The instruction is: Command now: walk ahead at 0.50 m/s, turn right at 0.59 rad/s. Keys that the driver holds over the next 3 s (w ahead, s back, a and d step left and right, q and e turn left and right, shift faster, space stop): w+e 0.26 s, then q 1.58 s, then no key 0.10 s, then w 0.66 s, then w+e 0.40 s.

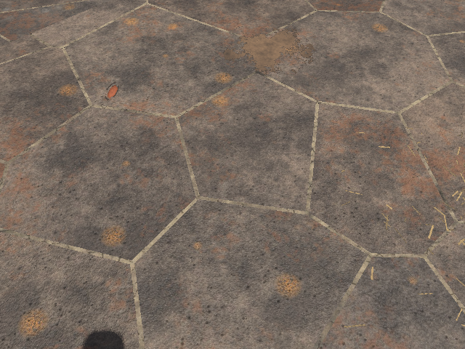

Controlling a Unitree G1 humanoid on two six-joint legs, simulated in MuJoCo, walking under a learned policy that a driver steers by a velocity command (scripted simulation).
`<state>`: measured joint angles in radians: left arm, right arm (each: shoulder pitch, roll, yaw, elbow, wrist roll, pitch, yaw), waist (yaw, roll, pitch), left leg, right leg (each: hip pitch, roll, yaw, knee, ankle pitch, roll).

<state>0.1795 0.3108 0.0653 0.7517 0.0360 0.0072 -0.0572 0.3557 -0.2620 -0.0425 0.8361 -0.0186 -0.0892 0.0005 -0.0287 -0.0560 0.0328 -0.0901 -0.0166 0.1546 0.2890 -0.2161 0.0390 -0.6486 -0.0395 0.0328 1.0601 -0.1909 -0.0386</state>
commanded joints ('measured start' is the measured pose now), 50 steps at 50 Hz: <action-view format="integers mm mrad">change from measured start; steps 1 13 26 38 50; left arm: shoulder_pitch -69 205 58 92 36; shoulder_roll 6 216 28 87 12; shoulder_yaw -11 60 -21 10 -12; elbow -89 -46 29 70 -21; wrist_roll -3 21 -22 -25 -15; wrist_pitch -11 -29 -75 -20 35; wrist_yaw -15 29 73 107 89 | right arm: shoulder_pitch -18 89 1 2 -80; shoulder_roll -104 -78 -55 -51 -168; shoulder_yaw -22 -13 -17 -23 -67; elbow -47 -86 -18 -75 -114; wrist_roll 0 4 -2 -14 6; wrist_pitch -15 33 97 83 115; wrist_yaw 2 -3 11 11 -6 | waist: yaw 15 119 -7 -21 20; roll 144 -150 -30 15 147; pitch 21 -311 -46 -77 -100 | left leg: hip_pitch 7 -436 -404 -206 -96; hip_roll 244 134 57 -9 160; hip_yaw -84 96 -162 -86 -452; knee -135 965 676 198 30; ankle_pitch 343 -74 58 43 342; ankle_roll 103 -37 -44 79 215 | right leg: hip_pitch -45 943 527 624 156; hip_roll -23 -211 -135 -178 50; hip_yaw -22 396 -98 -160 -5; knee -123 -597 -799 -369 -92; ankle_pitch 121 -193 817 816 -220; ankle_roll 7 -293 -104 -92 95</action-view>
